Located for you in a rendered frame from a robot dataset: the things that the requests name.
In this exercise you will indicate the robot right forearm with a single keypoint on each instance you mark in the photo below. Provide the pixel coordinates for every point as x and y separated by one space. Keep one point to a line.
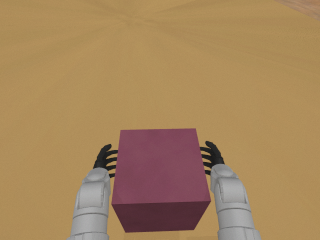
232 205

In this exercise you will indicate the robot left hand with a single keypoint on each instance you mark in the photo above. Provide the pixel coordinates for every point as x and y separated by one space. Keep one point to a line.
101 161

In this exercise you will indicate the robot left forearm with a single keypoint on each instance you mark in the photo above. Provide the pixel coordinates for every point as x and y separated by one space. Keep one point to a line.
91 209

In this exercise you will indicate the carton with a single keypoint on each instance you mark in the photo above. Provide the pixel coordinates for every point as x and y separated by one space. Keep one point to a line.
160 182

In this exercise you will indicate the robot right hand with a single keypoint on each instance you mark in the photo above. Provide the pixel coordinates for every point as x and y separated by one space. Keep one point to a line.
215 156

